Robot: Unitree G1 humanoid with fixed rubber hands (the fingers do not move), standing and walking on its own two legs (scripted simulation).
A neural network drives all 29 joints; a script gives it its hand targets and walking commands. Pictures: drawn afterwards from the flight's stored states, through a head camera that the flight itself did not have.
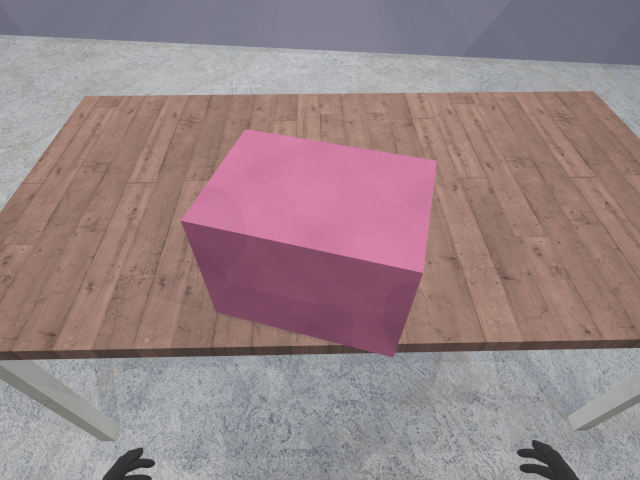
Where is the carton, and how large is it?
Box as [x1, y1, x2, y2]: [181, 129, 436, 356]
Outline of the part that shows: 245,129 181,220 216,311 361,349 393,356 422,274 436,161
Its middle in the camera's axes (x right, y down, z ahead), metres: +0.00 +0.00 +0.61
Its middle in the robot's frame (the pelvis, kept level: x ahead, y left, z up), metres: +0.46 +0.03 +0.01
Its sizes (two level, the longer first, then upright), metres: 0.299 0.208 0.223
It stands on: a table, 0.66 m high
